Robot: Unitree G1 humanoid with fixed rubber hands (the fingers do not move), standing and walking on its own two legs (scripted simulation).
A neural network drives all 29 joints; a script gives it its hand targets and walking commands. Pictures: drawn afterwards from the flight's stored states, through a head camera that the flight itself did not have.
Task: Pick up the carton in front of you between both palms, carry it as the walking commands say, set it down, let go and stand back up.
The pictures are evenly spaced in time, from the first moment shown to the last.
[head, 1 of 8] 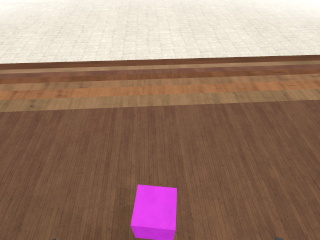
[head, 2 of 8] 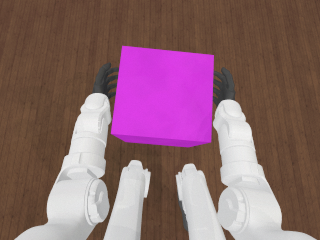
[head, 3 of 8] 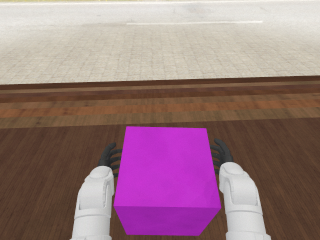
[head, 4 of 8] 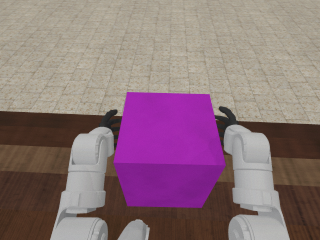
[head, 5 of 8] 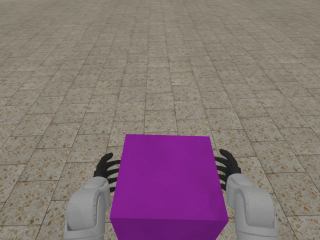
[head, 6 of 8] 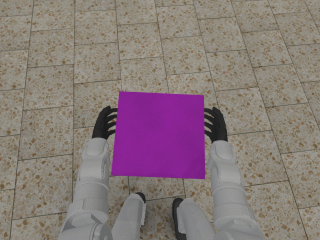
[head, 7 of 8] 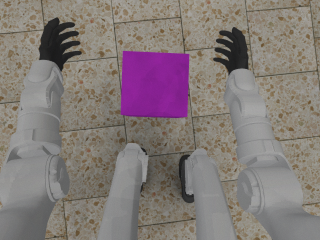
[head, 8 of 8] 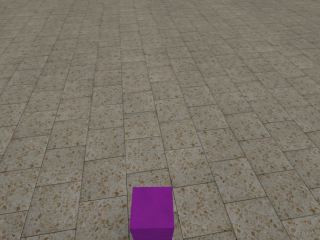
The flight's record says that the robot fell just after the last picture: no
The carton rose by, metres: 0.68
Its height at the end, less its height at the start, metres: -1.04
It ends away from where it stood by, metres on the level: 4.87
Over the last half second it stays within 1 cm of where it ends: yes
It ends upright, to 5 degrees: yes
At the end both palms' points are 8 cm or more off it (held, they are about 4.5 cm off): yes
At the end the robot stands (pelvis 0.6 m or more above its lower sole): yes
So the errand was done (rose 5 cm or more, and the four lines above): yes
